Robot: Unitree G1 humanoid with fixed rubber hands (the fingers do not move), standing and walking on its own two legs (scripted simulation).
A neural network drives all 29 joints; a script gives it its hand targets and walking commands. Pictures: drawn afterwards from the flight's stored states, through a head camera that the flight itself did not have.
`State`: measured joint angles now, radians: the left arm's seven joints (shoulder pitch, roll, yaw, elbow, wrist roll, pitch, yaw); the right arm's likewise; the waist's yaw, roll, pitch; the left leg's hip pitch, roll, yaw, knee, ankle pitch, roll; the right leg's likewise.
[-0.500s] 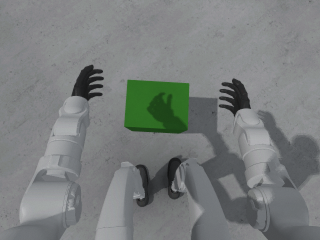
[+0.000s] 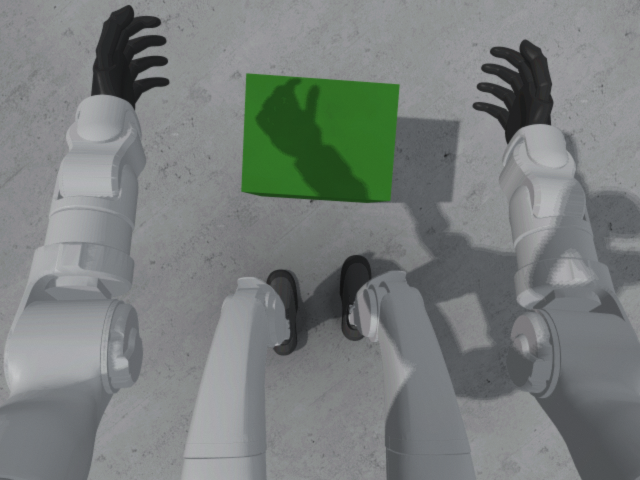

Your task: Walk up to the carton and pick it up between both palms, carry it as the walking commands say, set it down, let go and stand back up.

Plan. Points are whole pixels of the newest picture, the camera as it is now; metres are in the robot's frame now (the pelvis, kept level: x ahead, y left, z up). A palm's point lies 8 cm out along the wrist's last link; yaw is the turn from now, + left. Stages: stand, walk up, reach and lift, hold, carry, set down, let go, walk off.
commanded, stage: reach and lift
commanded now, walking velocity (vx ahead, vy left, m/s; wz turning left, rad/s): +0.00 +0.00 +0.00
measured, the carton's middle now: (318, 150) +0.49 -0.01 -0.49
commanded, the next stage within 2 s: none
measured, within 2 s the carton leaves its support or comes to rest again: neither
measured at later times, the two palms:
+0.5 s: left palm (180, 128) +0.49 +0.20 -0.30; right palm (459, 136) +0.48 -0.22 -0.31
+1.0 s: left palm (211, 151) +0.48 +0.19 -0.42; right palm (447, 151) +0.47 -0.24 -0.42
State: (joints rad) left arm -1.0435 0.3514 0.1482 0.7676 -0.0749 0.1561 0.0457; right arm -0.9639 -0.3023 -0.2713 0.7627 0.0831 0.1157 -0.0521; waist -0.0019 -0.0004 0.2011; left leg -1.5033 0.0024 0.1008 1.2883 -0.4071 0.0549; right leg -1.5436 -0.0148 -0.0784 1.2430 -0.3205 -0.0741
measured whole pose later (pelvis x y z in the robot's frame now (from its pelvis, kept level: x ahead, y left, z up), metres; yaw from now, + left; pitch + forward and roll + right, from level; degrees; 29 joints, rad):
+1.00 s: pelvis -0.04 +0.00 -0.24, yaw +0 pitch +29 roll -1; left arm -1.32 0.40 0.02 0.92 -0.18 0.17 0.10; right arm -1.33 -0.48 -0.16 1.06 0.23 0.11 -0.09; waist 0.00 0.00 0.52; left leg -2.10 0.00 0.10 2.17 -0.59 0.06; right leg -2.14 -0.04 -0.09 2.10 -0.47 -0.08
